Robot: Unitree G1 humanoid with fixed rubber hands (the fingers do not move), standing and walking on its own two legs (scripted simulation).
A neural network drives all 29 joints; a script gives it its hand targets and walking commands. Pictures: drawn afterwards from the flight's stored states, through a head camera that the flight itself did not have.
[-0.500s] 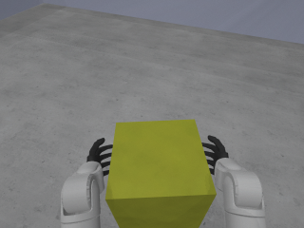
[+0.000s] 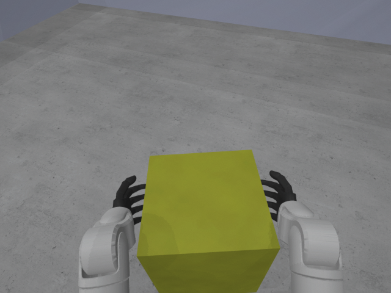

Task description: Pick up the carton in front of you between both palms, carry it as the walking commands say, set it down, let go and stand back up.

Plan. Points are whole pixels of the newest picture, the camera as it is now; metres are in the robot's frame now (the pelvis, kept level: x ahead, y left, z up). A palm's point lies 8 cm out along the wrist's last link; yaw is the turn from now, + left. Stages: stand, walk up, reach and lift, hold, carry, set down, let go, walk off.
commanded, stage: carry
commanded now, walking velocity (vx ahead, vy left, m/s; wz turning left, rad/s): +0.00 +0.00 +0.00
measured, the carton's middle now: (204, 226) +0.28 +0.00 -0.02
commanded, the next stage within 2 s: none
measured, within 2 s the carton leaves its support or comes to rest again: neither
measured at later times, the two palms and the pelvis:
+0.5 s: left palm (136, 129) +0.49 +0.16 +0.07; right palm (260, 128) +0.47 -0.14 +0.07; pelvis +0.21 +0.02 -0.01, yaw -3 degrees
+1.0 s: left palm (150, 139) +0.49 +0.14 +0.02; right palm (266, 140) +0.48 -0.16 +0.02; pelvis +0.21 +0.00 -0.02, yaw -3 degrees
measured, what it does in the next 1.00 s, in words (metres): walks ahead: left foot, then right foot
